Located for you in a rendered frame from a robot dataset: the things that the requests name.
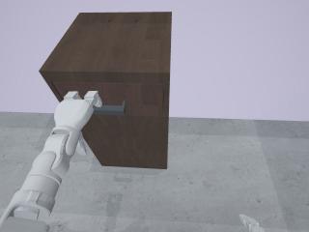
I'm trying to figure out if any cabinet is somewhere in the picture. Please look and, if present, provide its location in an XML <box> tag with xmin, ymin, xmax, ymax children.
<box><xmin>39</xmin><ymin>12</ymin><xmax>172</xmax><ymax>169</ymax></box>

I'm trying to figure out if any left robot hand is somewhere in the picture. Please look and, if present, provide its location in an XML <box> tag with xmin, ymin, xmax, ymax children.
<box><xmin>54</xmin><ymin>91</ymin><xmax>102</xmax><ymax>156</ymax></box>

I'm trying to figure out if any handle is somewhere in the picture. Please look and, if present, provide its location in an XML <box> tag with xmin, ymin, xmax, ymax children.
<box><xmin>93</xmin><ymin>100</ymin><xmax>126</xmax><ymax>116</ymax></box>

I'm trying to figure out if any left robot forearm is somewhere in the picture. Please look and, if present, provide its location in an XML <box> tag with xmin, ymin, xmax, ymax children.
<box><xmin>0</xmin><ymin>126</ymin><xmax>80</xmax><ymax>228</ymax></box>

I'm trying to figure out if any right robot hand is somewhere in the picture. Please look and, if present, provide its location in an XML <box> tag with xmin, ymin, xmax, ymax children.
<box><xmin>239</xmin><ymin>214</ymin><xmax>266</xmax><ymax>232</ymax></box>

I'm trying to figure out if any left robot upper arm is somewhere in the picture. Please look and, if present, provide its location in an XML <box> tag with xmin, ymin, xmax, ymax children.
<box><xmin>0</xmin><ymin>217</ymin><xmax>50</xmax><ymax>232</ymax></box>

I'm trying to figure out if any drawer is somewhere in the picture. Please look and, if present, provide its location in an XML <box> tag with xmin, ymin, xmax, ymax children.
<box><xmin>53</xmin><ymin>81</ymin><xmax>164</xmax><ymax>116</ymax></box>

